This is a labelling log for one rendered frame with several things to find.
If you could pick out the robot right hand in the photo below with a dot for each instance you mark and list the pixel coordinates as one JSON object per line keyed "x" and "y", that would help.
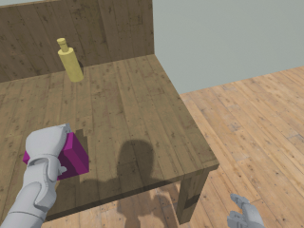
{"x": 249, "y": 216}

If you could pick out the robot left hand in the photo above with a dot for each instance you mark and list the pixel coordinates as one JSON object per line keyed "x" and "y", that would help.
{"x": 48, "y": 141}

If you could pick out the sponge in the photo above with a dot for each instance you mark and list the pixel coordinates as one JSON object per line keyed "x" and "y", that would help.
{"x": 72, "y": 156}

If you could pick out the table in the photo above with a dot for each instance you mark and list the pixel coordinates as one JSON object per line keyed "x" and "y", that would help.
{"x": 126, "y": 113}

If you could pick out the left robot forearm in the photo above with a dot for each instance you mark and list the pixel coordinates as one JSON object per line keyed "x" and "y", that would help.
{"x": 37, "y": 195}

